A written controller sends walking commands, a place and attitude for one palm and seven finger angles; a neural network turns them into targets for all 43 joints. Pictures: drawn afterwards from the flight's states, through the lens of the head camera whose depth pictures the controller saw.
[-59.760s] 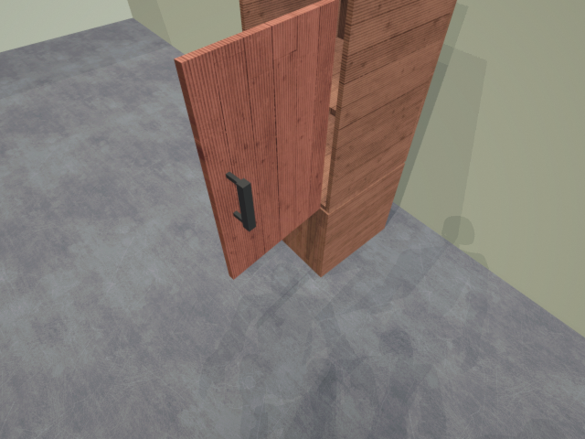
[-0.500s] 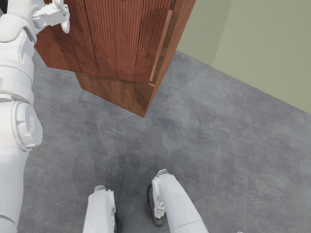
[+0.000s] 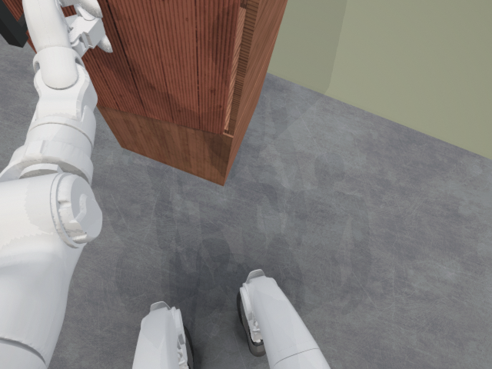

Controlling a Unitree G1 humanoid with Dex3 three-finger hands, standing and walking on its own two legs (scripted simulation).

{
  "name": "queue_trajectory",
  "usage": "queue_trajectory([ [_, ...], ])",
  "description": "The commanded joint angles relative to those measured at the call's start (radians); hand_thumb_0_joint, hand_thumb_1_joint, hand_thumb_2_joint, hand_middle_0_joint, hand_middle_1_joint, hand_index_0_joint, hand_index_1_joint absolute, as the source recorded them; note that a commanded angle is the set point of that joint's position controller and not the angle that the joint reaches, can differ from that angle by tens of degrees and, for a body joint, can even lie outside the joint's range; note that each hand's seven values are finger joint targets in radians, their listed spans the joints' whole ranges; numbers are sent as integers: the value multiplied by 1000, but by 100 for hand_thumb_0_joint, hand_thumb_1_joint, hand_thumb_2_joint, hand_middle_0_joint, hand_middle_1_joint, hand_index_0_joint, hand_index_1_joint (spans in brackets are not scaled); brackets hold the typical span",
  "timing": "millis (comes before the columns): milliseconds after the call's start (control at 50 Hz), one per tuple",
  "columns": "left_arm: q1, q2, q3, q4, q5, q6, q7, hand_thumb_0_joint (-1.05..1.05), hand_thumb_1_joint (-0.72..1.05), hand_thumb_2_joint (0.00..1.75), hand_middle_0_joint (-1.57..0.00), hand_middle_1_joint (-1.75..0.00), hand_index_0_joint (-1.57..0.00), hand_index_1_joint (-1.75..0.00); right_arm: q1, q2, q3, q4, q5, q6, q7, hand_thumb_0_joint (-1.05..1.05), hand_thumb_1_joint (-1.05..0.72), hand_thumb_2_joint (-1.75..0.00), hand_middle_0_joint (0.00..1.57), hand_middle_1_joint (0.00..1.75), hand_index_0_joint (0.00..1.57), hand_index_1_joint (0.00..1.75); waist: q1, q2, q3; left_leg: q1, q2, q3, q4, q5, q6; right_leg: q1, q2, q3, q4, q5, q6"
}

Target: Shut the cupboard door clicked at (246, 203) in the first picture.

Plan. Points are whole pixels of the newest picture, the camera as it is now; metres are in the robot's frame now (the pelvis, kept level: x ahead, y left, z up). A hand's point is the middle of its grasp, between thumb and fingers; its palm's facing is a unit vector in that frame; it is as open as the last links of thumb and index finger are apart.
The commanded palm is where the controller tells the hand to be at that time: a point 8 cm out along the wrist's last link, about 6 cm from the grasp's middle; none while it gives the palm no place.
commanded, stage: pull the fist back off the door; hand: left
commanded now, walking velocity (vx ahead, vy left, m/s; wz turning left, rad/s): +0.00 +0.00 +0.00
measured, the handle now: out of the picture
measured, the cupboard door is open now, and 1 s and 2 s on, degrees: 8 8 8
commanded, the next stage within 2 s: draw the hand back to the body in 0.52 s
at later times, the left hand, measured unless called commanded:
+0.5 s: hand (106, 82) +0.51 +0.09 +0.08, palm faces +0.09 -1.00 -0.01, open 3.2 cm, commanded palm +0.49 +0.13 +0.08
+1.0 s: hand (6, 122) +0.43 +0.16 +0.15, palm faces +0.17 -0.98 -0.01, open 3.2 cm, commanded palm +0.38 +0.20 +0.15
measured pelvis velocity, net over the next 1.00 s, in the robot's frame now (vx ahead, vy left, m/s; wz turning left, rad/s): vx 0.02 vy -0.01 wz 0.03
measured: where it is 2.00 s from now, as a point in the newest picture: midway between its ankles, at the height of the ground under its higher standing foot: (221, 353)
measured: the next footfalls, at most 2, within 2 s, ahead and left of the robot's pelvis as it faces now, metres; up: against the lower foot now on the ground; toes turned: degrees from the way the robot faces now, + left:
none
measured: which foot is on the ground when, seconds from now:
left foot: down 0.00-1.00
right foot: down 0.00-1.00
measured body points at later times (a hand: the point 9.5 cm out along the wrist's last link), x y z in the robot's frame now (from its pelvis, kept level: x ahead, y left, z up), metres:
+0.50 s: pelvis +0.02 +0.00 +0.03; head +0.16 +0.01 +0.46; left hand +0.50 +0.14 +0.08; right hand +0.07 -0.27 -0.08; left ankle +0.01 +0.11 -0.60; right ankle +0.07 -0.12 -0.60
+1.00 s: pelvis +0.02 -0.01 +0.08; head +0.09 -0.01 +0.53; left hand +0.41 +0.21 +0.15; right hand +0.09 -0.26 -0.04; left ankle +0.01 +0.11 -0.60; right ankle +0.07 -0.12 -0.60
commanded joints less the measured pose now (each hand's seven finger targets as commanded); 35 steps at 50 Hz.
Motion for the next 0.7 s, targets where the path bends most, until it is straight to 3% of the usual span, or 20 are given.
queue_trajectory([
  [0, -413, 203, 60, -227, -84, -75, -38, 0, 90, 90, -130, -150, -130, -150, 234, -225, -88, -43, 17, 2, -26, 0, -90, -90, 20, 30, 20, 30, 20, 50, -666, 327, -24, -14, -205, 342, 20, 610, 13, 23, -181, 302, -14],
  [20, -371, 202, 76, -248, -96, -93, -37, 0, 90, 90, -130, -150, -130, -150, 230, -220, -87, -50, 16, 1, -28, 0, -90, -90, 20, 30, 20, 30, 41, 54, -669, 336, -27, -7, -211, 357, 19, 630, 14, 28, -182, 328, -16],
  [60, -268, 157, 64, -229, -97, -124, -28, 0, 90, 90, -130, -150, -130, -150, 219, -209, -89, -54, 17, -2, -26, 0, -90, -90, 20, 30, 20, 30, 57, 14, -606, 311, -28, 7, -218, 361, 19, 641, 12, 30, -187, 351, -16],
  [100, -198, 93, 19, -228, -82, -158, -22, 0, 90, 90, -130, -150, -130, -150, 211, -204, -98, -49, 16, -2, -20, 0, -90, -90, 20, 30, 20, 30, 58, -16, -541, 317, -29, 13, -227, 358, 19, 620, 12, 26, -194, 347, -16],
  [120, -194, 52, -16, -242, -75, -178, -22, 0, 90, 90, -130, -150, -130, -150, 210, -204, -99, -46, 14, -2, -19, 0, -90, -90, 20, 30, 20, 30, 57, -2, -531, 354, -29, 11, -233, 379, 18, 599, 12, 24, -194, 356, -18],
  [160, -153, -3, -51, -262, -81, -202, -26, 0, 90, 90, -130, -150, -130, -150, 197, -206, -112, -43, 14, 0, -15, 0, -90, -90, 20, 30, 20, 30, 64, 22, -523, 400, -31, 15, -240, 391, 11, 577, 10, 19, -200, 350, -19],
  [220, -122, -80, -98, -303, -116, -221, -47, 0, 90, 90, -130, -150, -130, -150, 180, -206, -125, -43, 22, 7, -19, 0, -90, -90, 20, 30, 20, 30, 66, 10, -524, 457, -35, 19, -249, 411, 7, 579, 9, 14, -208, 365, -21],
  [340, -136, -195, -189, -466, -145, -282, -33, 0, 90, 90, -130, -150, -130, -150, 122, -198, -143, -38, 26, 16, -31, 0, -90, -90, 20, 30, 20, 30, 82, 85, -590, 622, -29, -4, -255, 501, -13, 533, 0, -1, -196, 375, -20],
  [360, -115, -191, -187, -452, -139, -288, -23, 0, 90, 90, -130, -150, -130, -150, 114, -198, -143, -35, 27, 18, -32, 0, -90, -90, 20, 30, 20, 30, 86, 61, -565, 621, -26, -11, -259, 499, -16, 527, 1, -7, -193, 365, -21],
  [380, -130, -203, -198, -476, -136, -299, -13, 0, 90, 90, -130, -150, -130, -150, 101, -197, -144, -35, 24, 19, -34, 0, -90, -90, 20, 30, 20, 30, 80, 66, -571, 620, -29, -6, -256, 499, -14, 530, -1, -3, -192, 371, -19],
  [420, -91, -191, -192, -477, -118, -312, 9, 0, 90, 90, -130, -150, -130, -150, 93, -198, -144, -37, 24, 21, -40, 0, -90, -90, 20, 30, 20, 30, 95, 43, -574, 621, -29, -12, -260, 510, -16, 534, -2, -6, -180, 372, -21],
  [440, -114, -190, -193, -451, -111, -312, 22, 0, 90, 90, -130, -150, -130, -150, 78, -194, -141, -29, 24, 24, -42, 0, -90, -90, 20, 30, 20, 30, 84, 45, -547, 603, -32, -7, -260, 489, -15, 530, -6, -2, -186, 368, -18],
  [500, -102, -157, -170, -344, -78, -299, 52, 0, 90, 90, -130, -150, -130, -150, 55, -192, -134, -27, 22, 34, -49, 0, -90, -90, 20, 30, 20, 30, 78, -27, -459, 488, -43, 1, -275, 367, -4, 553, -8, 6, -197, 308, -15],
  [580, -106, -119, -132, -293, -76, -286, 65, 0, 90, 90, -130, -150, -130, -150, 29, -189, -122, -40, 22, 35, -59, 0, -90, -90, 20, 30, 20, 30, 92, -42, -496, 436, -53, 8, -277, 323, 1, 595, -13, 19, -198, 296, -15],
  [620, -115, -130, -138, -259, -88, -278, 55, 0, 90, 90, -130, -150, -130, -150, 28, -190, -117, -42, 23, 31, -62, 0, -90, -90, 20, 30, 20, 30, 78, -60, -496, 423, -53, 10, -274, 307, 5, 591, -12, 22, -200, 288, -13],
  [640, -70, -76, -85, -280, -95, -277, 49, 0, 90, 90, -130, -150, -130, -150, 29, -192, -119, -53, 26, 31, -62, 0, -90, -90, 20, 30, 20, 30, 115, -74, -539, 424, -55, 16, -283, 317, 4, 647, -13, 27, -202, 304, -14],
  [680, 19, -19, -38, -410, -121, -282, 22, 0, 90, 90, -130, -150, -130, -150, 22, -188, -120, -96, 34, 34, -66, 0, -90, -90, 20, 30, 20, 30, 180, -39, -675, 491, -60, 34, -305, 396, 1, 783, -14, 41, -206, 409, -19],
])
